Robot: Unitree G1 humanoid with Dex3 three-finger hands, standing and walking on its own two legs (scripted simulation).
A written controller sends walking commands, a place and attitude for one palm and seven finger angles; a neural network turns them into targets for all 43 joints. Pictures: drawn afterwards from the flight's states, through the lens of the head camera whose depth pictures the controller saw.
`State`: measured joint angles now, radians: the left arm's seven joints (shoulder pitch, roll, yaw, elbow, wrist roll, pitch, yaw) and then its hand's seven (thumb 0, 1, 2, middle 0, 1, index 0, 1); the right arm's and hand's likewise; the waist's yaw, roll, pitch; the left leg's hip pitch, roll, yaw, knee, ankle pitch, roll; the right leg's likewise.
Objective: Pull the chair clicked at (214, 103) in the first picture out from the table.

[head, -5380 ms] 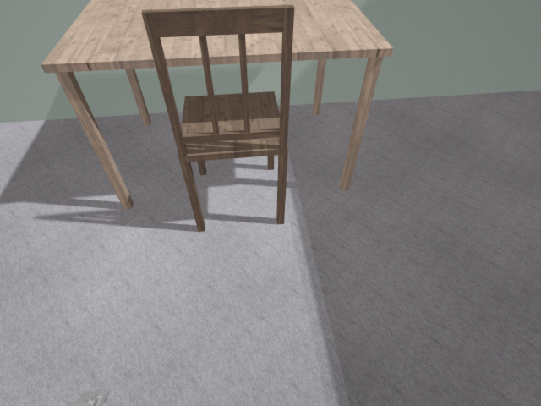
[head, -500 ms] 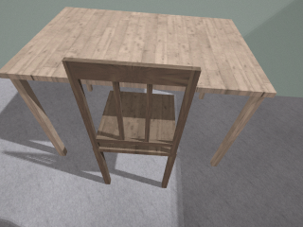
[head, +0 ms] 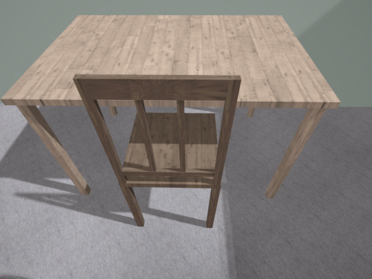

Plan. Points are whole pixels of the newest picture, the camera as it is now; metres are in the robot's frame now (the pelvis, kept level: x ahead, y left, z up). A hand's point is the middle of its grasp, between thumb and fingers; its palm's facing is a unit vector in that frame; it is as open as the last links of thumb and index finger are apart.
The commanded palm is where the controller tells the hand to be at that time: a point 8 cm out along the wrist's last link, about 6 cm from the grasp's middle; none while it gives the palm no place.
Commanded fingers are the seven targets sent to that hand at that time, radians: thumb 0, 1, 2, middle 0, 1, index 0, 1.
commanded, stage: look again from close up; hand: left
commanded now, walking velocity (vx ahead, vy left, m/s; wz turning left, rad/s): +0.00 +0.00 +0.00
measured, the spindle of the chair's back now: (147, 140) +0.52 +0.15 -0.06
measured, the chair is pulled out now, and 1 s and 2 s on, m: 0.00 0.00 0.00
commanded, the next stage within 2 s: shuffle to correct the standing spot in 1.00 s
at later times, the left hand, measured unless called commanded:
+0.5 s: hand out of the picture +0.02 +0.16 -0.17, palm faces +0.01 -0.98 -0.21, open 7.3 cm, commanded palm none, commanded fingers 0.00 0.90 0.90 -0.20 -0.30 -0.20 -0.30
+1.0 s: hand out of the picture +0.00 +0.14 -0.17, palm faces +0.03 -0.98 -0.17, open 7.4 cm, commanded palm none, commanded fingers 0.00 0.90 0.90 -0.20 -0.30 -0.20 -0.30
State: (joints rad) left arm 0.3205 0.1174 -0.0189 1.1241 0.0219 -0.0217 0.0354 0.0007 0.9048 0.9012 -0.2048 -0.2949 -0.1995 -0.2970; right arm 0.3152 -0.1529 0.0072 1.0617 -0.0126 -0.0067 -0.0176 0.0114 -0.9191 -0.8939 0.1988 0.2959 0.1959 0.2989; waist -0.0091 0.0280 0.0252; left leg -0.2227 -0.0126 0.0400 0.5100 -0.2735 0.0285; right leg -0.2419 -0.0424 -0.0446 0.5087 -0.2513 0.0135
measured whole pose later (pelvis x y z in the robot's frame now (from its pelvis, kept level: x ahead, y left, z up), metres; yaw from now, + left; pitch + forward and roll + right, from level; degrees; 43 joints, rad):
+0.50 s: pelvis +0.01 -0.02 +0.00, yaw +0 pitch -1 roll +1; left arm 0.28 0.14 -0.01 1.10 0.01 -0.02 0.03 0.01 0.92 0.90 -0.20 -0.29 -0.20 -0.30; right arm 0.28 -0.15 0.02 1.11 -0.01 -0.02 -0.02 0.01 -0.92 -0.89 0.20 0.30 0.19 0.30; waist 0.00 0.02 0.04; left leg -0.16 -0.01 0.04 0.43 -0.25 0.01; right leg -0.21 -0.03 -0.04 0.49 -0.26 0.00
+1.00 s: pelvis +0.02 -0.02 +0.01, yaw +0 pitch -1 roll +1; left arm 0.31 0.12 -0.01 1.12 0.01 -0.02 0.03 0.00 0.91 0.90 -0.20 -0.29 -0.20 -0.30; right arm 0.27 -0.14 0.02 1.14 -0.01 -0.02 -0.03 0.01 -0.92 -0.89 0.20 0.30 0.20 0.30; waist 0.01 0.00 0.04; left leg -0.14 0.00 0.03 0.40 -0.24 0.00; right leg -0.18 -0.02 -0.05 0.45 -0.25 -0.01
